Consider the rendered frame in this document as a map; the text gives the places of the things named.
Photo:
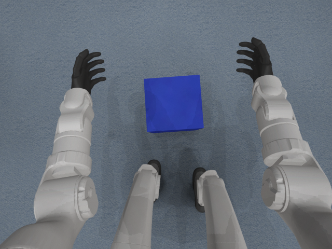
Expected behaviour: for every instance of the carton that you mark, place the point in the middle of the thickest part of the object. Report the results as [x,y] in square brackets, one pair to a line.
[173,104]

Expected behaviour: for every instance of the left robot upper arm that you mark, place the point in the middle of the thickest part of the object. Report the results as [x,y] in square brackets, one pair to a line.
[62,207]

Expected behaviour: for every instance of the right robot forearm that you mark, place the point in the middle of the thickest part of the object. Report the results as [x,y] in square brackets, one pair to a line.
[278,127]

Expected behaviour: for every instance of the robot left shin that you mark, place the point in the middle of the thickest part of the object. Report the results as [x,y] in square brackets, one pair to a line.
[145,167]

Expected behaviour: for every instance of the right robot upper arm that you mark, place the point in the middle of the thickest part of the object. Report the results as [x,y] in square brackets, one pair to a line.
[301,195]

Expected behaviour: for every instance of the left robot hand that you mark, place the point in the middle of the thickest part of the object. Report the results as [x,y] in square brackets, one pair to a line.
[81,77]

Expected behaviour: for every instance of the left robot forearm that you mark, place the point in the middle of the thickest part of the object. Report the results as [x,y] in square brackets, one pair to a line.
[72,141]

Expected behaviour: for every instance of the right robot foot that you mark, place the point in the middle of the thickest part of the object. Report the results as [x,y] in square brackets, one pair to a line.
[196,174]

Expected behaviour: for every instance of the right robot hand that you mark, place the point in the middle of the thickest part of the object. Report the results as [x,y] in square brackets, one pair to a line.
[261,64]

